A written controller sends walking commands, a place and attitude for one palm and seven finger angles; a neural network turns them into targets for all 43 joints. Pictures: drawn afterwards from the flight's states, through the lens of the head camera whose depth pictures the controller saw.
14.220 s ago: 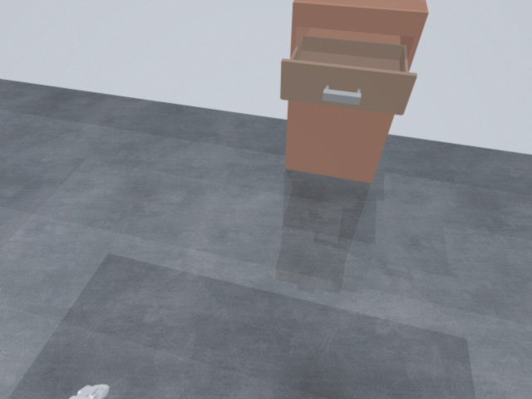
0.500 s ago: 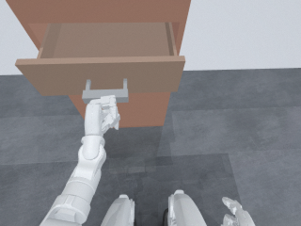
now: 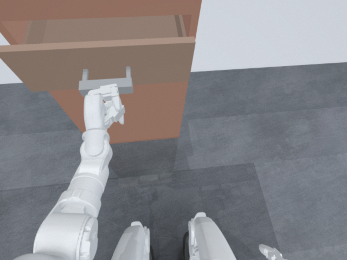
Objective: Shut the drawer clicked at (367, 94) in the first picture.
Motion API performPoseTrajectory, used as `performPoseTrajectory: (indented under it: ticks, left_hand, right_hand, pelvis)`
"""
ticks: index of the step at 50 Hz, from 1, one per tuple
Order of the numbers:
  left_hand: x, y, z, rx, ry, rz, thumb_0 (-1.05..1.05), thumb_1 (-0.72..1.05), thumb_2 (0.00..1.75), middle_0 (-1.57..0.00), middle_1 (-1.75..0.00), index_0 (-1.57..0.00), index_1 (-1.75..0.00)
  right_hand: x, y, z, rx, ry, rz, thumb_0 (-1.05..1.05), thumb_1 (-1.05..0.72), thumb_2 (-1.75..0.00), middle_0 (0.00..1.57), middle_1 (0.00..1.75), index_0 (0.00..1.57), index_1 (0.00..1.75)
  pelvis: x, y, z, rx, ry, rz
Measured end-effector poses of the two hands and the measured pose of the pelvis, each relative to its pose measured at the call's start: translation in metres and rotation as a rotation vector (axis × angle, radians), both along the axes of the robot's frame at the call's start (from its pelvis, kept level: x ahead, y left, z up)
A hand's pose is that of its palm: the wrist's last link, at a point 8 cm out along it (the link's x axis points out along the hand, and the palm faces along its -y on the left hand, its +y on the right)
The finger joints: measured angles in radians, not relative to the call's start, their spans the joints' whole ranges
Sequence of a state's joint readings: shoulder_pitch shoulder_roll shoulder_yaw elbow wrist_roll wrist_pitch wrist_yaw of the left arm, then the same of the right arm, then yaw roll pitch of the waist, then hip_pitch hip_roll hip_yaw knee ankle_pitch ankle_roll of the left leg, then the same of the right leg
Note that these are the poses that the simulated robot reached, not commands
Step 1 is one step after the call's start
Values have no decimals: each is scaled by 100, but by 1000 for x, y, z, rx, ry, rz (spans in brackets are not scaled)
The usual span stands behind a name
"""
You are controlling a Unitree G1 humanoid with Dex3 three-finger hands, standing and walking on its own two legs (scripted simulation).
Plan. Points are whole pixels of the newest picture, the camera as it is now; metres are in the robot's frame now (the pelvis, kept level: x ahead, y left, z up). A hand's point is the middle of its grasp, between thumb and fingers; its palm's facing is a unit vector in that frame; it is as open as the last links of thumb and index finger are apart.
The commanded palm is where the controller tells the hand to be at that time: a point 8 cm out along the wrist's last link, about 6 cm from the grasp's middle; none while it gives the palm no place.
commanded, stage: push the drawer shut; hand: left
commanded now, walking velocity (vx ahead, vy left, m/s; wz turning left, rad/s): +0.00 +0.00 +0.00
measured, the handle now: (107, 79) +0.54 +0.14 +0.03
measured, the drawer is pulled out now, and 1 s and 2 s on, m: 0.09 0.00 0.00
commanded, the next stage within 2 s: pull the fist back off the drawer in 1.18 s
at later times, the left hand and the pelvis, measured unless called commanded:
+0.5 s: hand (121, 85) +0.52 +0.10 +0.02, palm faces +0.06 -1.00 -0.04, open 3.1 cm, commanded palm +0.50 +0.15 +0.03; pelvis +0.00 +0.00 -0.01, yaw -1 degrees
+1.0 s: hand (117, 76) +0.55 +0.11 +0.02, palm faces +0.05 -1.00 -0.03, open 2.7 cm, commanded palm +0.55 +0.14 +0.03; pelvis -0.01 +0.01 -0.02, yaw -1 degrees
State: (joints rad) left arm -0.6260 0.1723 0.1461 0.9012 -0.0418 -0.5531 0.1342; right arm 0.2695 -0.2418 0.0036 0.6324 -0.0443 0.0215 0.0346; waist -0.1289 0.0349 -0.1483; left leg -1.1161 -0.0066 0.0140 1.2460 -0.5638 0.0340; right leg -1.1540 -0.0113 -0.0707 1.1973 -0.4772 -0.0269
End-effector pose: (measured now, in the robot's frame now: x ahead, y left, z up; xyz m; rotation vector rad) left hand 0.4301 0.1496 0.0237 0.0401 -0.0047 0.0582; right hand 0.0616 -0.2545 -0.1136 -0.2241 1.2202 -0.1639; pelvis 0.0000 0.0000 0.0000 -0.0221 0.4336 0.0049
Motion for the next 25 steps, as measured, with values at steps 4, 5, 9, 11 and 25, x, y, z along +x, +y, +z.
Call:
performPoseTrajectory:
  ticks: [4,5,9,11,25]
  left_hand:
    - [9,2,1,-1,0,3,-1,88,95,-140,-160,-140,-160]
    - [11,2,1,-1,0,3,0,88,95,-140,-160,-140,-160]
    - [18,2,2,-2,-1,4,0,88,95,-140,-160,-140,-160]
    - [23,2,2,-2,-1,5,0,88,95,-140,-160,-140,-160]
    - [63,4,2,-3,4,6,0,88,96,-140,-160,-140,-160]
  right_hand:
    - [-7,-1,0,-3,14,-9,1,-91,-89,20,30,20,30]
    - [-9,-1,0,-3,17,-12,1,-91,-89,20,30,20,30]
    - [-16,0,-1,-2,37,-17,1,-91,-89,20,30,20,30]
    - [-20,0,-2,-4,50,-18,1,-91,-89,20,30,20,30]
    - [-55,2,-3,-21,151,-52,1,-91,-89,20,30,20,30]
  pelvis:
    - [-1,0,-1,0,7,-3]
    - [-1,0,-1,0,8,-4]
    - [-1,1,-2,-2,14,-4]
    - [-2,1,-3,-3,17,-3]
    - [-4,4,-10,-15,59,-8]
